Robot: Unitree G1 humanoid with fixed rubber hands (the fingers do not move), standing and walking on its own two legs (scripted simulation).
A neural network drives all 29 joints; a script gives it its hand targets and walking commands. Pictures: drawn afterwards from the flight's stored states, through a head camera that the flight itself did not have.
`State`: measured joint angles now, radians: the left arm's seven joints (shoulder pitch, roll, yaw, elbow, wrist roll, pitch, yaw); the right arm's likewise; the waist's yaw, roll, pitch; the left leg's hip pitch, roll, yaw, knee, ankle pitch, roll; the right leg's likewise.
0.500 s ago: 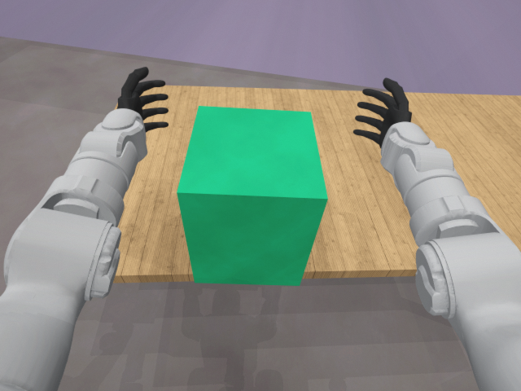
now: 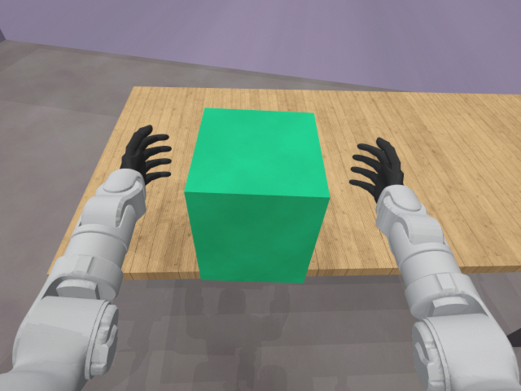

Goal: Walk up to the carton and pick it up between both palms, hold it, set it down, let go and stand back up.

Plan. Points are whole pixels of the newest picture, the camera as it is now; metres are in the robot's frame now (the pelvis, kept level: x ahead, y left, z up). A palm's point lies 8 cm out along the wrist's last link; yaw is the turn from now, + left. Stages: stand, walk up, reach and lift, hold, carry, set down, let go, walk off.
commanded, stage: set down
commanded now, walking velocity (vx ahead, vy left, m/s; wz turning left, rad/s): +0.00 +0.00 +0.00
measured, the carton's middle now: (255, 198) +0.46 +0.03 +0.04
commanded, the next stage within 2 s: none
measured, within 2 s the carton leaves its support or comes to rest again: neither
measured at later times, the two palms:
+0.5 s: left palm (130, 224) +0.35 +0.22 +0.08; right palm (390, 240) +0.35 -0.18 +0.08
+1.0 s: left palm (123, 276) +0.29 +0.22 +0.03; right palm (395, 295) +0.28 -0.19 +0.03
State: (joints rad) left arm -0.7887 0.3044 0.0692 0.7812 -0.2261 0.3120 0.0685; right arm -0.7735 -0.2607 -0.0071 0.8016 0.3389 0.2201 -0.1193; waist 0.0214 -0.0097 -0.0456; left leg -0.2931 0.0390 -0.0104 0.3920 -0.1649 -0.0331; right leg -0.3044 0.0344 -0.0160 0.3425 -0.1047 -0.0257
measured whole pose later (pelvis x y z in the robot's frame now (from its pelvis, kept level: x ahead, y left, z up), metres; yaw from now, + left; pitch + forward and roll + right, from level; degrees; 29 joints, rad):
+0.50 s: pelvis +0.00 +0.01 +0.00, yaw +0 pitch -1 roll +0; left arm -0.43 0.23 0.07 0.51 -0.20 0.27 0.06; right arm -0.40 -0.21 -0.04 0.56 0.26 0.15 -0.07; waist 0.02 -0.02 -0.01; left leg -0.20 0.02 0.00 0.38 -0.18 -0.02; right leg -0.22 0.02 -0.01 0.37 -0.14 -0.02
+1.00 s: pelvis +0.02 +0.01 +0.00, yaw -1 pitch -2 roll +0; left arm -0.03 0.20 0.01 0.32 -0.18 0.06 0.06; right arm 0.01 -0.18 -0.02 0.33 0.22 -0.01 -0.03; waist 0.03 0.00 0.01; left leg -0.11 0.02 0.02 0.34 -0.19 -0.01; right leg -0.15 0.02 0.01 0.34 -0.15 -0.01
